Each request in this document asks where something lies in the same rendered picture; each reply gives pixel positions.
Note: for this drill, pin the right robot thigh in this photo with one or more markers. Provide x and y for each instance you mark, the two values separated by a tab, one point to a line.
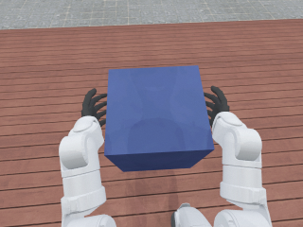
190	217

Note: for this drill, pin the right robot forearm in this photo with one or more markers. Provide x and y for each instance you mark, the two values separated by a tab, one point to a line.
241	159

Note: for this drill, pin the robot left hand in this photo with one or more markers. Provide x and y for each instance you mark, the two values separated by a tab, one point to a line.
89	108

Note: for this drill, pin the left robot forearm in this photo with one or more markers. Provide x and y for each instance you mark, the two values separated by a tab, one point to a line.
82	188

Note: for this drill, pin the robot right upper arm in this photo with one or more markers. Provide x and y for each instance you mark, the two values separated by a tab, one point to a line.
240	218

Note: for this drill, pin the robot left upper arm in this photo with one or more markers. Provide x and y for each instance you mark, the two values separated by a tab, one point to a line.
94	221

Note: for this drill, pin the robot right hand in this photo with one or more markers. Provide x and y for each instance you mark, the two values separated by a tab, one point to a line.
219	106

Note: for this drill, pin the robot right shin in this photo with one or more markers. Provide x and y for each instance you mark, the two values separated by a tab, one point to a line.
184	205

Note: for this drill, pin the carton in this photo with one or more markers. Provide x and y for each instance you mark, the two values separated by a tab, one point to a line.
156	118

